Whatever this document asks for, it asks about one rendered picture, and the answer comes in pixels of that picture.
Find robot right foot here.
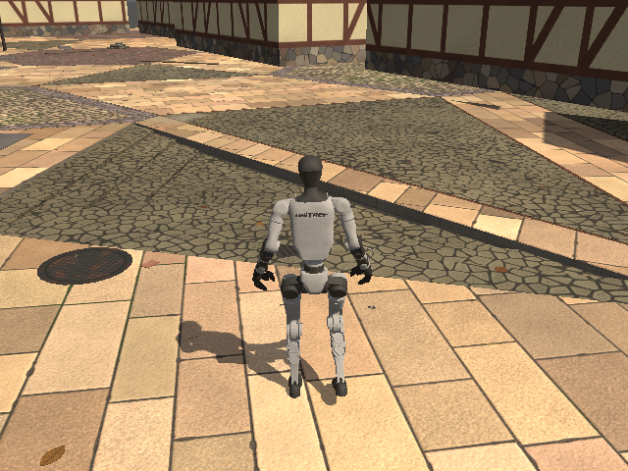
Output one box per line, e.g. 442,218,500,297
332,377,347,396

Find left robot hand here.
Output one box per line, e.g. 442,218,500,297
252,269,275,290

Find right robot hand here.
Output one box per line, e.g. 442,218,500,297
350,265,373,285

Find left robot upper arm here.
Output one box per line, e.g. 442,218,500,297
264,198,291,253

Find robot right forearm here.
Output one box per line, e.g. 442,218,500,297
350,235,370,270

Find left robot thigh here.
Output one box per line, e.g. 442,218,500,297
281,274,302,340

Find robot left forearm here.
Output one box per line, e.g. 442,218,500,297
255,238,274,274

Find right robot upper arm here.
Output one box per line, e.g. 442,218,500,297
332,197,360,250

